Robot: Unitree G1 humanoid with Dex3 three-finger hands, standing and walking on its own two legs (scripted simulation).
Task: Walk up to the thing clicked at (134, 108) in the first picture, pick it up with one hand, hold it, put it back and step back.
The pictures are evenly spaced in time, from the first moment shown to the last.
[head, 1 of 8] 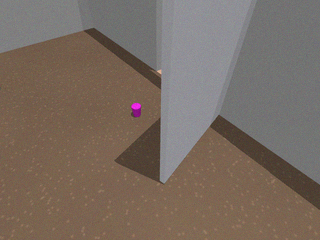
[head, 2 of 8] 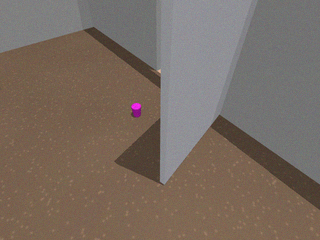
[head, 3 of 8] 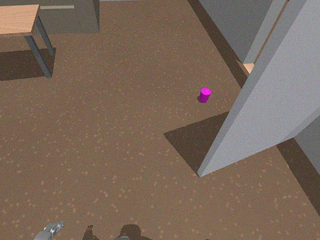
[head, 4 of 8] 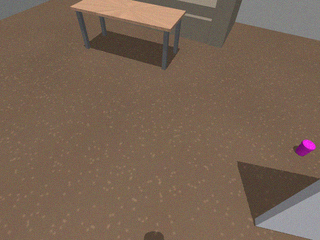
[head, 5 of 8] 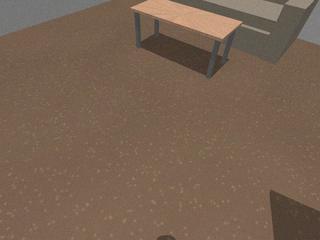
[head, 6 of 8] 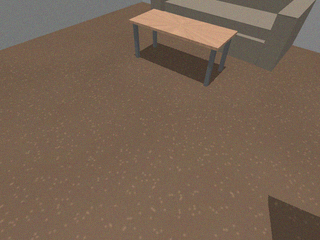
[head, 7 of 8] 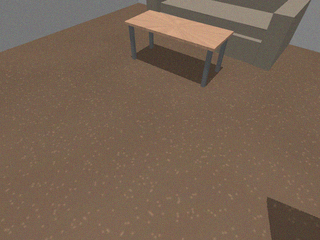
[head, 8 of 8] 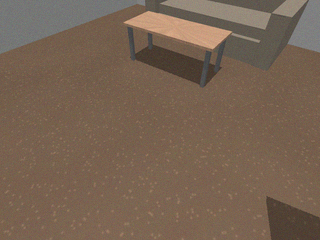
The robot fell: no
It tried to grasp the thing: no
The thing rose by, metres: 0.00
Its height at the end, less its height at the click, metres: +0.00
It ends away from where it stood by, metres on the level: 0.00
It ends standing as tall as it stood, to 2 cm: yes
